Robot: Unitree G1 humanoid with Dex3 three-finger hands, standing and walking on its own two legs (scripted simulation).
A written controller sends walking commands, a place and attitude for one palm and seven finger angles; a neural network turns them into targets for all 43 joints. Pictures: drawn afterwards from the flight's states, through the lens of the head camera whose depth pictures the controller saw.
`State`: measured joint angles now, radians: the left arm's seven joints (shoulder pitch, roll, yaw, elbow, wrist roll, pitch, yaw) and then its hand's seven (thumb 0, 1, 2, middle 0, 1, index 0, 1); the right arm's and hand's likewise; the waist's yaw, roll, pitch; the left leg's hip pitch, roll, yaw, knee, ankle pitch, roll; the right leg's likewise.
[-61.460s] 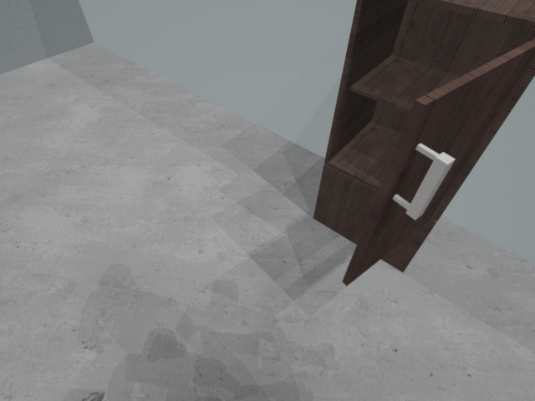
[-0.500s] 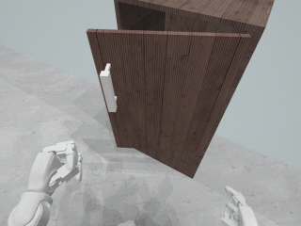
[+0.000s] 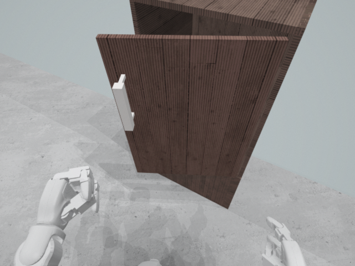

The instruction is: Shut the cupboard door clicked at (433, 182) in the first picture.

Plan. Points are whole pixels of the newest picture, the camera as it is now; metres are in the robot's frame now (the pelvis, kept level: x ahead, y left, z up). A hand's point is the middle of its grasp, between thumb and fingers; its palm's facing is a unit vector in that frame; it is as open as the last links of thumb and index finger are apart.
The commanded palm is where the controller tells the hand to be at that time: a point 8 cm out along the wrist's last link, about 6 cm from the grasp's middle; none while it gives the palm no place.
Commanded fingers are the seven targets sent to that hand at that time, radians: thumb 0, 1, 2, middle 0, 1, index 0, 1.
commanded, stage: bring the fist close to the handle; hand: left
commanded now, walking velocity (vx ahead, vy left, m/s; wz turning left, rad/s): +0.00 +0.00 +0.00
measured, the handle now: (126, 103) +0.50 +0.19 +0.08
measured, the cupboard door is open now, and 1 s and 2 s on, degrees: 26 26 21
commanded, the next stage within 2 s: push the door shut along its arc in 1.30 s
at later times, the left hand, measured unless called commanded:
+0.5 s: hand (118, 159) +0.31 +0.16 +0.09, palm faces +0.00 -1.00 -0.03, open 3.1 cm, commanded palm +0.30 +0.20 +0.09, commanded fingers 0.00 0.90 0.90 -1.30 -1.50 -1.30 -1.50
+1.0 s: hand (137, 130) +0.40 +0.13 +0.09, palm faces +0.01 -1.00 -0.01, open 3.1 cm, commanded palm +0.37 +0.19 +0.09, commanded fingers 0.00 0.90 0.90 -1.30 -1.50 -1.30 -1.50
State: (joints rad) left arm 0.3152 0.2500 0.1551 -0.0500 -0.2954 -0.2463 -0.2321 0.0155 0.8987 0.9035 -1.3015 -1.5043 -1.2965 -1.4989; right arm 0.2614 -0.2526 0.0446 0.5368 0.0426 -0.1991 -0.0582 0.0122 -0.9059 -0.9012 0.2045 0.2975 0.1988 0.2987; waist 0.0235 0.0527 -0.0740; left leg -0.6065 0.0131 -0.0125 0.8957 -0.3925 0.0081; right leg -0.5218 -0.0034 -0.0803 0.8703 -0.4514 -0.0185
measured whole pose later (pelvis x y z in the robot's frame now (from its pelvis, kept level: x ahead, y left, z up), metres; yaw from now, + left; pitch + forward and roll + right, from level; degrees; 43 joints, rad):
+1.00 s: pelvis +0.00 +0.00 +0.00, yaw -2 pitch +9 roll +0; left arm -0.42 0.20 0.15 0.63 -0.17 -0.28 -0.06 0.02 0.90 0.90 -1.30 -1.50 -1.29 -1.50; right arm 0.29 -0.26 0.01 0.64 0.03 -0.08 -0.01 0.01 -0.91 -0.90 0.20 0.30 0.20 0.30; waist -0.03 0.03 -0.08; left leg -0.64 0.02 0.03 0.85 -0.37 0.01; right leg -0.59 0.00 -0.04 0.85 -0.43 -0.01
